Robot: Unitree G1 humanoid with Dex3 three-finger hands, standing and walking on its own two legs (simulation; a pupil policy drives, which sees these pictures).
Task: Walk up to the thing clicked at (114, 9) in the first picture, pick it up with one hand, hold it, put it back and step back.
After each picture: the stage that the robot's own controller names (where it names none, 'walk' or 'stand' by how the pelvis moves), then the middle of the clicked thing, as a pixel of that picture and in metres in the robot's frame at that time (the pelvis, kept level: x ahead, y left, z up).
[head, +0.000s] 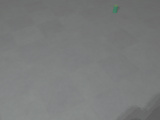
stand; (115, 8) +2.24 -0.48 -0.72
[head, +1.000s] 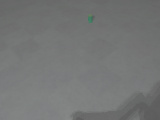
walk; (90, 18) +2.13 +0.03 -0.69
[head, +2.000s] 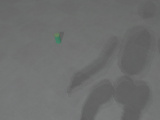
walk; (57, 38) +1.45 +0.40 -0.71
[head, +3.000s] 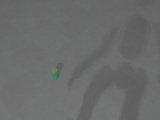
walk; (54, 74) +0.94 +0.36 -0.72
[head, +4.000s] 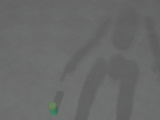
walk; (53, 108) +0.56 +0.27 -0.69
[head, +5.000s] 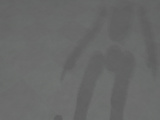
stand; out of the picture +0.34 +0.25 -0.69
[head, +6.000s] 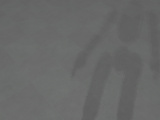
stand; out of the picture +0.31 +0.21 -0.72
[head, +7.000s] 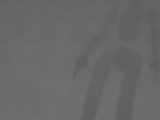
stand; out of the picture +0.31 +0.22 -0.73
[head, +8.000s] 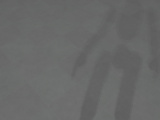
stand; out of the picture +0.30 +0.24 -0.73
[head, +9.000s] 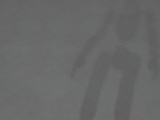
stand; out of the picture +0.30 +0.24 -0.73
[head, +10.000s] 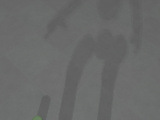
go down; out of the picture +0.31 +0.26 -0.63
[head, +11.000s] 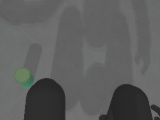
go down; (24, 77) +0.36 +0.28 -0.30
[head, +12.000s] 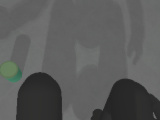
close in; (11, 72) +0.35 +0.30 -0.27
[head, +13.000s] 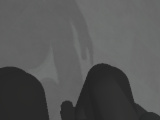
close in; out of the picture +0.33 +0.31 -0.21
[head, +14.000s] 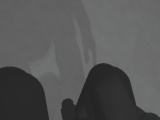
close; out of the picture +0.33 +0.31 -0.21
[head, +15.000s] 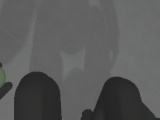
lift; out of the picture +0.29 +0.29 -0.12
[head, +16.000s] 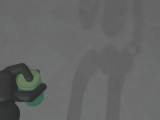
lift; (31, 88) +0.32 +0.18 +0.03
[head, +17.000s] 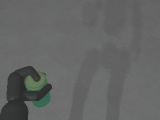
hold; (38, 90) +0.33 +0.17 +0.01
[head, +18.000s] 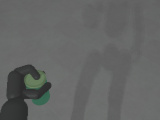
hold; (38, 88) +0.33 +0.17 +0.01
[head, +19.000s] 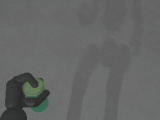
crouch; (36, 95) +0.32 +0.18 -0.03
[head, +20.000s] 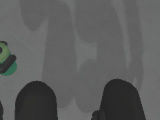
lower; (2, 60) +0.40 +0.26 -0.10
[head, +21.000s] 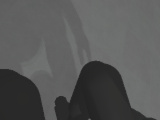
lower; out of the picture +0.37 +0.31 -0.21
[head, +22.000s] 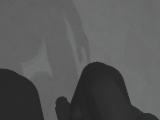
lower; out of the picture +0.36 +0.32 -0.21
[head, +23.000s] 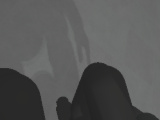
lower; out of the picture +0.36 +0.32 -0.21
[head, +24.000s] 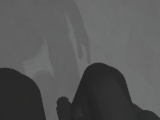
lower; out of the picture +0.35 +0.32 -0.21
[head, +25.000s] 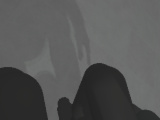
open; out of the picture +0.34 +0.30 -0.21
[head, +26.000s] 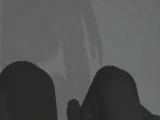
stand; out of the picture +0.33 +0.28 -0.22
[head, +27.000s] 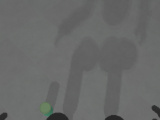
walk; (46, 109) +0.34 +0.22 -0.53
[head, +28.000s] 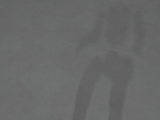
stand; out of the picture +0.31 +0.22 -0.66
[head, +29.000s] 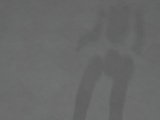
stand; out of the picture +0.30 +0.22 -0.67
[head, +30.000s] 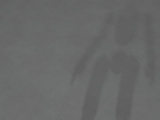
stand; out of the picture +0.33 +0.20 -0.72
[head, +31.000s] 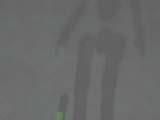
walk; (59, 117) +0.37 +0.16 -0.70
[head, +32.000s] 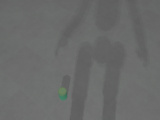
walk; (62, 93) +0.57 +0.17 -0.69
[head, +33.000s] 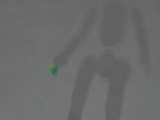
walk; (53, 69) +0.85 +0.31 -0.69
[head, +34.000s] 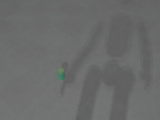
stand; (61, 74) +0.92 +0.25 -0.72
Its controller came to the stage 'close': yes
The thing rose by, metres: 0.71
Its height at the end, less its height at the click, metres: +0.00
